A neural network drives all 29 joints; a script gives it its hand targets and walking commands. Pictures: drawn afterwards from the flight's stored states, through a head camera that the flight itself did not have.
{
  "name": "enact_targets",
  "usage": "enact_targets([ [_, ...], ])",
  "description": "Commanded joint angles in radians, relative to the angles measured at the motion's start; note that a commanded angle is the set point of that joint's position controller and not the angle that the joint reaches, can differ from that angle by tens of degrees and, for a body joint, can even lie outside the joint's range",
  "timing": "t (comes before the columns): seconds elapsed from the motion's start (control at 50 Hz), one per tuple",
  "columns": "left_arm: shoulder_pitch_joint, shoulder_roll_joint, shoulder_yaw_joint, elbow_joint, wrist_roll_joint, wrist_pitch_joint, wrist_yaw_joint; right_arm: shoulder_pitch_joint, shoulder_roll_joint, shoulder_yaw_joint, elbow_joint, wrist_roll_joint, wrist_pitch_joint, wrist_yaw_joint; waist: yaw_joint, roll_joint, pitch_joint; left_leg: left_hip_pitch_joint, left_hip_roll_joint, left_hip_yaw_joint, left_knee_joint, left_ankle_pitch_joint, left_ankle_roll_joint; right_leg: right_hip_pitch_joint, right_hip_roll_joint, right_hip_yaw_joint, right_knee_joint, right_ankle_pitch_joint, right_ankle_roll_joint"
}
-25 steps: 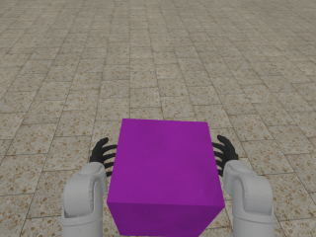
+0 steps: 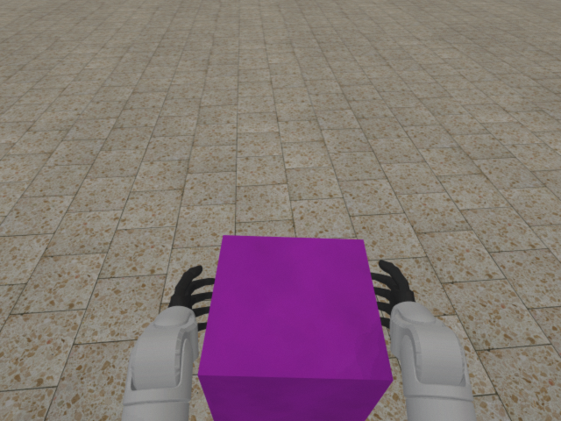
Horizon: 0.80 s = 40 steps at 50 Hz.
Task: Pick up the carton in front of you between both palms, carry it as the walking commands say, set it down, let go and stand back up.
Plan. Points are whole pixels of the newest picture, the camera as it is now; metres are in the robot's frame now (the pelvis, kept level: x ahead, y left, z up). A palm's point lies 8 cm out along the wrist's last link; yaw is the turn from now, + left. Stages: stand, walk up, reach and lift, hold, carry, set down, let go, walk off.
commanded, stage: carry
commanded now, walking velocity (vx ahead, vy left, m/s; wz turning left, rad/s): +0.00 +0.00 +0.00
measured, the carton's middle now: (289, 340) +0.27 +0.00 -0.02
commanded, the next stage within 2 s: hold in 1.24 s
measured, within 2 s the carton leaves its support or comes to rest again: neither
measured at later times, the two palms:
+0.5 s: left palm (183, 324) +0.26 +0.15 +0.05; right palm (401, 318) +0.26 -0.15 +0.05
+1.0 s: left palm (183, 340) +0.24 +0.14 +0.04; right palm (408, 334) +0.24 -0.15 +0.05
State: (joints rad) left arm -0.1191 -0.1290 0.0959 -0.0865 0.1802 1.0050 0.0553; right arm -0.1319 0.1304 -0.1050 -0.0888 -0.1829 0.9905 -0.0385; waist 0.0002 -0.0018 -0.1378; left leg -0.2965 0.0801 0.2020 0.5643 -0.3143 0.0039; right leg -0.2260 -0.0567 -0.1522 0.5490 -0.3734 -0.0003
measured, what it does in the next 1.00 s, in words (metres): stands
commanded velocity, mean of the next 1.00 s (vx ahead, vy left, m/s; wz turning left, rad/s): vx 0.00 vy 0.00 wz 0.00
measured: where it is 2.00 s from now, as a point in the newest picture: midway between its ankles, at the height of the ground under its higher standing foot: outside the picture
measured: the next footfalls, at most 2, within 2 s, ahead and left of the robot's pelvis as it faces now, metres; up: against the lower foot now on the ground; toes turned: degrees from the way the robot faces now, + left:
none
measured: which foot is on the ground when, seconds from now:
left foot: down 0.00-1.00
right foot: down 0.00-1.00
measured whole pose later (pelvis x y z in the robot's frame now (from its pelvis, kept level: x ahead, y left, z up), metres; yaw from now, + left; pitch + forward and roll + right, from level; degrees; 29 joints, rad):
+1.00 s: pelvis -0.05 -0.01 +0.00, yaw +0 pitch +2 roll +0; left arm -0.21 -0.14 0.17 0.18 0.25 0.74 0.03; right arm -0.22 0.14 -0.18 0.18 -0.25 0.73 -0.01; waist 0.00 0.00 -0.11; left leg -0.32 0.08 0.19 0.50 -0.21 0.01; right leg -0.26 -0.05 -0.17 0.51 -0.29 -0.02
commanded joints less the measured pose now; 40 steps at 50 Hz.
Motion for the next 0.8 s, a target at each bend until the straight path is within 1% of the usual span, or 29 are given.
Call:
enact_targets([
  [0.0,-0.466,-0.847,-0.612,-0.067,-0.311,-0.096,-0.244,-0.388,0.868,0.61,-0.006,0.288,-0.077,0.224,-0.001,-0.006,-0.237,0.145,0.095,-0.091,-0.015,0.512,0.003,0.072,-0.115,0.083,-0.026,0.606,-0.004],
  [0.08,-0.469,-0.812,-0.532,0.024,-0.243,-0.174,-0.239,-0.392,0.831,0.528,0.081,0.222,-0.156,0.221,-0.001,-0.003,-0.214,0.136,0.1,-0.096,-0.035,0.467,0.004,0.059,-0.114,0.083,-0.045,0.531,-0.007],
  [0.18,-0.536,-0.819,-0.42,0.18,-0.169,-0.288,-0.245,-0.463,0.836,0.416,0.234,0.15,-0.268,0.229,-0.001,0.002,-0.179,0.122,0.102,-0.104,-0.073,0.374,0.003,0.034,-0.112,0.087,-0.082,0.408,-0.013],
  [0.24,-0.586,-0.857,-0.388,0.251,-0.144,-0.351,-0.255,-0.513,0.875,0.386,0.306,0.127,-0.33,0.239,-0.001,-0.001,-0.172,0.119,0.101,-0.109,-0.091,0.329,0.005,0.026,-0.112,0.092,-0.1,0.353,-0.018],
  [0.3,-0.614,-0.897,-0.388,0.282,-0.141,-0.382,-0.265,-0.539,0.916,0.386,0.343,0.123,-0.361,0.249,-0.002,-0.002,-0.184,0.124,0.099,-0.111,-0.098,0.315,0.006,0.03,-0.113,0.095,-0.106,0.332,-0.02],
  [0.36,-0.61,-0.921,-0.414,0.271,-0.157,-0.378,-0.27,-0.532,0.94,0.411,0.334,0.136,-0.357,0.253,-0.002,-0.002,-0.199,0.129,0.099,-0.111,-0.101,0.316,0.006,0.037,-0.112,0.094,-0.107,0.33,-0.02],
  [0.4,-0.595,-0.929,-0.449,0.237,-0.179,-0.357,-0.27,-0.513,0.948,0.443,0.3,0.157,-0.337,0.253,-0.002,-0.001,-0.205,0.131,0.1,-0.111,-0.102,0.319,0.005,0.039,-0.112,0.094,-0.106,0.334,-0.02],
  [0.44,-0.577,-0.922,-0.463,0.215,-0.19,-0.332,-0.267,-0.493,0.941,0.456,0.28,0.167,-0.311,0.25,-0.003,0.0,-0.206,0.13,0.101,-0.11,-0.103,0.321,0.005,0.037,-0.112,0.093,-0.106,0.336,-0.018],
  [0.5,-0.562,-0.903,-0.455,0.209,-0.186,-0.311,-0.265,-0.474,0.921,0.444,0.275,0.161,-0.289,0.248,-0.003,0.002,-0.194,0.12,0.101,-0.109,-0.108,0.308,0.004,0.027,-0.111,0.093,-0.109,0.321,-0.019],
  [0.62,-0.585,-0.906,-0.471,0.186,-0.198,-0.313,-0.265,-0.5,0.926,0.46,0.251,0.174,-0.291,0.248,-0.002,0.003,-0.175,0.106,0.101,-0.115,-0.121,0.267,0.005,0.007,-0.111,0.096,-0.124,0.271,-0.022],
  [0.78,-0.569,-0.898,-0.471,0.185,-0.195,-0.31,-0.262,-0.49,0.919,0.464,0.248,0.174,-0.288,0.246,-0.002,0.002,-0.188,0.105,0.101,-0.116,-0.122,0.264,0.004,0.007,-0.11,0.096,-0.126,0.266,-0.024],
])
